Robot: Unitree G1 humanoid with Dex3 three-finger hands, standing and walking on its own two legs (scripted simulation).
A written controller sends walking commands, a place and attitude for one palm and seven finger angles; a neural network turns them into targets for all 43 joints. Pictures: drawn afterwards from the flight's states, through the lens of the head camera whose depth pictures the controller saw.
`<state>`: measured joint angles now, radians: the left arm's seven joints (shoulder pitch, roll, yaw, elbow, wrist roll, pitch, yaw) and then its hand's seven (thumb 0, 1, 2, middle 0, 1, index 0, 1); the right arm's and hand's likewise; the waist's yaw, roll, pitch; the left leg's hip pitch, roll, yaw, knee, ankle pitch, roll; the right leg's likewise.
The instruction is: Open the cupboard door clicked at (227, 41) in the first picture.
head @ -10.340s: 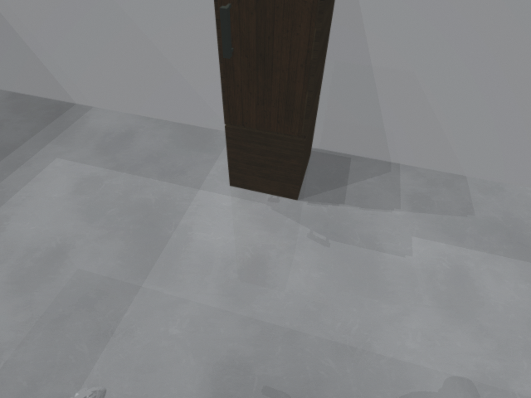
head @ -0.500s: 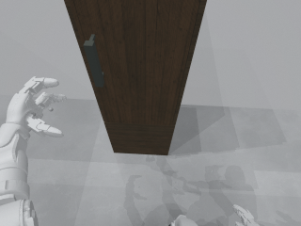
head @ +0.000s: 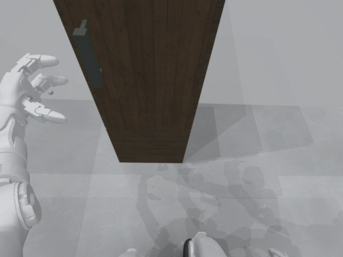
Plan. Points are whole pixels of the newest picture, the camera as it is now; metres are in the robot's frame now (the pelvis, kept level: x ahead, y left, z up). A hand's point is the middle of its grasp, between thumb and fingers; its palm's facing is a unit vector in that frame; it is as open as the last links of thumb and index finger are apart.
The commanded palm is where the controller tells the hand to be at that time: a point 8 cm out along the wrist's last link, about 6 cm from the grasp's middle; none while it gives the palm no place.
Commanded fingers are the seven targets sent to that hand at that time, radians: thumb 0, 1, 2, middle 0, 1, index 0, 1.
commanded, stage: move the hooked fingers beside the handle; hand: left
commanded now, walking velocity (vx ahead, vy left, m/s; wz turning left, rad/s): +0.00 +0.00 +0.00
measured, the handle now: (91, 56) +0.58 +0.19 +0.10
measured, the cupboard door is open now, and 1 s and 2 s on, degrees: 0 0 0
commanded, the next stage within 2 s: slide the fingers in behind the handle in 1.72 s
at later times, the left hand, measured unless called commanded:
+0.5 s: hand (61, 68) +0.53 +0.25 +0.10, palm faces -0.05 -1.00 +0.00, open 14.0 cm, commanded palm +0.52 +0.31 +0.10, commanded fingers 0.00 -0.50 0.30 -0.30 -1.20 -0.30 -1.20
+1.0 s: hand (63, 64) +0.56 +0.26 +0.09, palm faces -0.04 -1.00 +0.01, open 13.9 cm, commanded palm +0.53 +0.30 +0.09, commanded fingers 0.00 -0.50 0.30 -0.30 -1.20 -0.30 -1.20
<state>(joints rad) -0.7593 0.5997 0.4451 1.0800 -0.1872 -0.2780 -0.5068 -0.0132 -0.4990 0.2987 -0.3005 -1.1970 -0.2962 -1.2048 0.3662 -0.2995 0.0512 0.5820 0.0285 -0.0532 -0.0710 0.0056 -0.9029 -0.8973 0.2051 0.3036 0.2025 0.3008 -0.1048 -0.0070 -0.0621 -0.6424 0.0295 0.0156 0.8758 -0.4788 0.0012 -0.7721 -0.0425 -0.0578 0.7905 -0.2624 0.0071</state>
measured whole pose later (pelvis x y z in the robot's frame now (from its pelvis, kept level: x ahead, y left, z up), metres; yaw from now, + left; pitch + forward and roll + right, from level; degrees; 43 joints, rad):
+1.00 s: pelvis +0.03 +0.02 -0.01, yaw -2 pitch +23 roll -4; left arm -0.97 0.74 0.51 1.18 -0.09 -0.25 -0.46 -0.01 -0.50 0.30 -0.30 -1.20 -0.30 -1.21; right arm 0.47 -0.27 0.06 0.56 -0.01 0.12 -0.02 0.00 -0.90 -0.90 0.21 0.30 0.20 0.30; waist -0.21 0.02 -0.08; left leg -0.81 0.06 0.01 0.94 -0.54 0.02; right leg -0.91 -0.01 -0.06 0.78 -0.28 0.03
